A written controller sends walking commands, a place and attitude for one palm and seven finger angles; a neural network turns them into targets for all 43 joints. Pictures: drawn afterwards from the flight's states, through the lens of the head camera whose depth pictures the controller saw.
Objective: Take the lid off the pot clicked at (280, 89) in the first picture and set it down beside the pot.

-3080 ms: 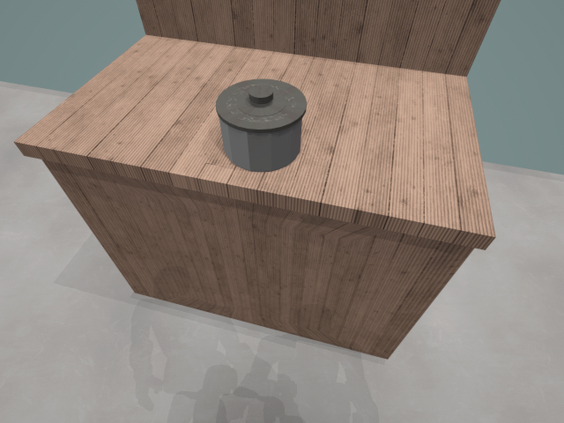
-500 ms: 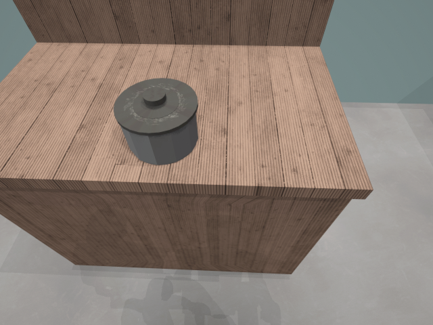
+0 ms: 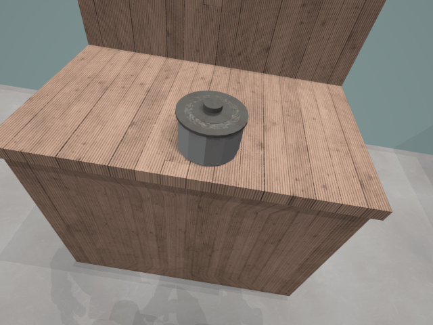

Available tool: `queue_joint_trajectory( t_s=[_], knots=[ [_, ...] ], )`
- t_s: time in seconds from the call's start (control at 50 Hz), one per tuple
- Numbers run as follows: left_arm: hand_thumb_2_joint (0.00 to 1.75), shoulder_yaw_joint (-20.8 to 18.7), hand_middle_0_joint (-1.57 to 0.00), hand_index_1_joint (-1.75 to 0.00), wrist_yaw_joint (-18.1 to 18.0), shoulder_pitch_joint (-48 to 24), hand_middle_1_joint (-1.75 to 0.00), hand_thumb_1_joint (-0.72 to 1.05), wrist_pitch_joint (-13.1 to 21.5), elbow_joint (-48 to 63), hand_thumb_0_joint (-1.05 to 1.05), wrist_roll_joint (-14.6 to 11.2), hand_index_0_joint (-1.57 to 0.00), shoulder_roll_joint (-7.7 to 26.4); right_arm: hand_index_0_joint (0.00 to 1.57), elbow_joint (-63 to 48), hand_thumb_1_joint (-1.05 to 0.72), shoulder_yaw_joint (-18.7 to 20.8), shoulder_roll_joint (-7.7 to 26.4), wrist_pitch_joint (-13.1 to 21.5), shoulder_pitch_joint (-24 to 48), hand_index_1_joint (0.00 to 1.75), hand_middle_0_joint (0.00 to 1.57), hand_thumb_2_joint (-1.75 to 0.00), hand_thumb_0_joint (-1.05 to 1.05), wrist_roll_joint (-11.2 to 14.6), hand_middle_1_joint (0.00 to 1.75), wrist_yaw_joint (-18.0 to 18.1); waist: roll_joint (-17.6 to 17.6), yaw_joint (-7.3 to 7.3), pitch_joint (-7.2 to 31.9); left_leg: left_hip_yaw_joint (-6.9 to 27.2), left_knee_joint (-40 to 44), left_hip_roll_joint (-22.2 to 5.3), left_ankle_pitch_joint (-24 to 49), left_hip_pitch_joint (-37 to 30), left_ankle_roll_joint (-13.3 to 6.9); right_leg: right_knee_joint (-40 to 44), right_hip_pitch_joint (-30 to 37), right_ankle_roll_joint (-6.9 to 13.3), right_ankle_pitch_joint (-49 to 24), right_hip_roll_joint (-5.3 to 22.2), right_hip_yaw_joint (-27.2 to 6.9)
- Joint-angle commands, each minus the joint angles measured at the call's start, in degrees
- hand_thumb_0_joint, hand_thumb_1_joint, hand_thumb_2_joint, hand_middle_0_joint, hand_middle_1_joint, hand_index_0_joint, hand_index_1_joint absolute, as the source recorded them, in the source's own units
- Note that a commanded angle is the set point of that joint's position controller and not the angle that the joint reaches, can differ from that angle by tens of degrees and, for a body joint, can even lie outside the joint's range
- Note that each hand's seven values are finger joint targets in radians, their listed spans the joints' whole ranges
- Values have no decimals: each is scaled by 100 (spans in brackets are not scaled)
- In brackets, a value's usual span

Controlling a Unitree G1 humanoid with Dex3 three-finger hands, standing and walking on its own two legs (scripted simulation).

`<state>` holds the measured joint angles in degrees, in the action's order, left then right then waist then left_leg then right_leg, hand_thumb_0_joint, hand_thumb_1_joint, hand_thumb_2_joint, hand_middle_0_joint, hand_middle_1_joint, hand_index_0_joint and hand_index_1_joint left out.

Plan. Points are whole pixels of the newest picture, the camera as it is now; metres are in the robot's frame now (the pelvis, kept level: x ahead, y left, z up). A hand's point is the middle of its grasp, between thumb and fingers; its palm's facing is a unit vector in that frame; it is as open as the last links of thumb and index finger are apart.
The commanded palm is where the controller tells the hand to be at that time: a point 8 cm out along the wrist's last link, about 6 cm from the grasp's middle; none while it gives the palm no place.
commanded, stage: come to a stop and stand still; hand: left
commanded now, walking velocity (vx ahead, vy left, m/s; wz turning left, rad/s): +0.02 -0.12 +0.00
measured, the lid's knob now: (213, 105) +0.56 +0.06 +0.11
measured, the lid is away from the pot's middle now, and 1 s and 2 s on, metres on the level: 0.00 0.00 0.00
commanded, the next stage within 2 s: look again from close up in 0.10 s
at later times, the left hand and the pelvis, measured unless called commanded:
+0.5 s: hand out of the picture +0.03 +0.14 -0.19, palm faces +0.00 -0.98 -0.20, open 7.3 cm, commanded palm none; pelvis +0.02 -0.03 -0.01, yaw -2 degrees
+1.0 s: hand out of the picture +0.00 +0.16 -0.19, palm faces +0.02 -0.98 -0.18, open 7.4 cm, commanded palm none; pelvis +0.01 -0.01 -0.01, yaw -1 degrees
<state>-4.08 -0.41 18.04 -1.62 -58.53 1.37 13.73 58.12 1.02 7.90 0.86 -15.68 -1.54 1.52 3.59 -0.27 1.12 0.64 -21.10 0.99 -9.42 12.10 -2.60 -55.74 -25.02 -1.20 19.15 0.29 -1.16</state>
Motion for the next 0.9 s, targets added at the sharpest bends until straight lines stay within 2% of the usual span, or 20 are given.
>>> queue_joint_trajectory(
  t_s=[0.0, 0.06, 0.1, 0.12, 0.14, 0.16, 0.18, 0.2, 0.22, 0.24, 0.26, 0.28, 0.34, 0.4, 0.48, 0.5, 0.56, 0.6, 0.72, 0.88],
  knots=[
    [90, 14, -20, -30, 41, -96, -30, 90, 53, 350, 0, -10, -20, 137, 20, -155, -90, 225, 909, 122, -278, 30, 20, -90, 0, 18, 30, 119, -1096, 155, -481, 1303, 1225, -1435, -863, 5, -568, 436, -330, -28, 56, 221, -74],
    [90, 64, -20, -30, 34, -188, -30, 90, 64, 375, 0, -23, -20, 47, 20, -37, -90, 245, 1016, 103, -427, 30, 20, -90, 0, -20, 30, 131, -1170, 234, -275, 1413, 1085, -1517, -531, -249, -631, 1302, 4, -6, 362, 239, 6],
    [90, 102, -20, -30, 15, -81, -30, 90, 112, 298, 0, -59, -20, -37, 20, -2, -90, 226, 961, 93, -381, 30, 20, -90, 0, -10, 30, 128, -1147, 182, -224, 1380, 920, -1449, -397, 8, -631, 1969, 646, 48, 401, 175, 48],
    [90, 105, -20, -30, 2, 159, -30, 90, 129, 181, 0, -69, -20, -76, 20, 42, -90, 225, 987, 81, -363, 30, 20, -90, 0, 1, 30, 124, -1076, 74, -96, 1294, 782, -1362, -594, 197, -531, 2413, 1113, 55, 110, 122, 84],
    [90, 122, -20, -30, -18, 445, -30, 90, 164, 35, 0, -60, -20, -94, 20, 89, -90, 212, 976, 69, -316, 30, 20, -90, 0, 27, 30, 117, -860, -41, -9, 1118, 517, -1163, -725, 310, -365, 3061, 1548, 35, -404, 51, 191],
    [90, 129, -20, -30, -61, 534, -30, 90, 212, -53, 0, -42, -20, -10, 20, 166, -90, 185, 817, 75, -367, 30, 20, -90, 0, 70, 30, 97, -587, -44, 10, 825, 169, -874, -666, 528, -145, 3572, 1945, 50, -778, 197, -17],
    [90, 208, -20, -30, -271, 869, -30, 90, 249, -277, 0, 80, -20, 156, 20, -189, -90, 178, 1051, 71, 441, 30, 20, -90, 0, 136, 30, 21, -282, -378, -420, -137, -670, -575, -562, 471, 206, 3645, 1328, 174, -998, 363, -115],
    [90, 150, -20, -30, -295, 953, -30, 90, 311, -170, 0, 32, -20, 435, 20, -227, -90, 124, 623, 71, 197, 30, 20, -90, 0, 148, 30, -4, -172, -221, 99, 20, -1223, -237, -21, 560, 368, 3700, 1922, 497, -3037, 928, -789],
    [90, 246, -20, -30, -283, 557, -30, 90, 369, -117, 0, -46, -20, 447, 20, -231, -90, 70, 382, 58, -55, 30, 20, -90, 0, 115, 30, -12, -3, 119, 115, -60, -962, -205, -706, 356, 376, 3574, 1507, 685, -2207, 1291, -907],
    [90, 277, -20, -30, -258, 452, -30, 90, 372, -35, 0, -28, -20, 441, 20, -181, -90, 83, 432, 72, -84, 30, 20, -90, 0, 105, 30, -53, -214, 92, 197, -28, -824, -170, -262, 151, 297, 3271, 1395, 618, -1959, 1030, -682],
    [90, 264, -20, -30, -290, 444, -30, 90, 399, -93, 0, -65, -20, 311, 20, -66, -90, 87, 551, 61, -108, 30, 20, -90, 0, 81, 30, -39, 447, 99, 367, 130, -1058, -405, 46, 104, 224, 3309, 1458, 540, -1820, 768, -602],
    [90, 282, -20, -30, -308, 300, -30, 90, 404, -86, 0, -67, -20, 204, 20, -7, -90, 101, 606, 47, -231, 30, 20, -90, 0, 88, 30, -26, 592, 174, 208, 107, -1053, -434, 5, 178, 213, 3375, 1419, 509, -1638, 731, -535],
    [90, 306, -20, -30, -288, 272, -30, 90, 392, -74, 0, -74, -20, 141, 20, 59, -90, 65, 521, 54, -200, 30, 20, -90, 0, 88, 30, -9, -22, 152, -391, 147, -890, -417, 266, 183, 207, 3377, 986, 507, -1449, 668, -512],
    [90, 299, -20, -30, -270, 386, -30, 90, 394, -111, 0, -91, -20, 188, 20, 86, -90, 41, 500, 54, -171, 30, 20, -90, 0, 105, 30, 12, -428, 79, -451, 230, -741, -466, 408, 153, 173, 3308, 1101, 473, -1481, 573, -482],
    [90, 312, -20, -30, -291, 497, -30, 90, 418, -179, 0, -74, -20, 148, 20, 190, -90, 38, 557, 87, -172, 30, 20, -90, 0, 121, 30, 31, -154, 70, -313, 256, -710, -525, 746, 42, 148, 3209, 1321, 409, -2069, 560, -424],
    [90, 300, -20, -30, -276, 449, -30, 90, 403, -135, 0, -87, -20, 183, 20, 162, -90, 42, 553, 86, -160, 30, 20, -90, 0, 124, 30, 36, -176, 64, -198, 264, -663, -517, 680, -26, 144, 3213, 1379, 405, -1932, 540, -389],
    [90, 315, -20, -30, -279, 472, -30, 90, 397, -145, 0, -76, -20, 158, 20, 197, -90, 34, 594, 84, -42, 30, 20, -90, 0, 124, 30, 36, -178, 46, -394, 263, -605, -510, 645, 7, 146, 3258, 1268, 371, -1884, 556, -412],
    [90, 307, -20, -30, -263, 453, -30, 90, 382, -112, 0, -82, -20, 214, 20, 191, -90, 29, 601, 92, -44, 30, 20, -90, 0, 126, 30, 39, -252, 28, -275, 289, -535, -528, 681, -79, 131, 3246, 1355, 348, -1808, 520, -350],
    [90, 315, -20, -30, -247, 464, -30, 90, 349, -112, 0, -71, -20, 222, 20, 203, -90, 22, 657, 84, 105, 30, 20, -90, 0, 134, 30, 41, -392, -2, -459, 353, -440, -521, 570, -11, 118, 3334, 1273, 314, -1509, 507, -350],
    [90, 344, -20, -30, -218, 488, -30, 90, 331, -185, 0, -64, -20, 223, 20, 264, -90, -2, 699, 96, 126, 30, 20, -90, 0, 140, 30, 26, -448, -17, -411, 438, -225, -544, 448, -30, 83, 3409, 1325, 284, -1209, 502, -301]
  ],
)
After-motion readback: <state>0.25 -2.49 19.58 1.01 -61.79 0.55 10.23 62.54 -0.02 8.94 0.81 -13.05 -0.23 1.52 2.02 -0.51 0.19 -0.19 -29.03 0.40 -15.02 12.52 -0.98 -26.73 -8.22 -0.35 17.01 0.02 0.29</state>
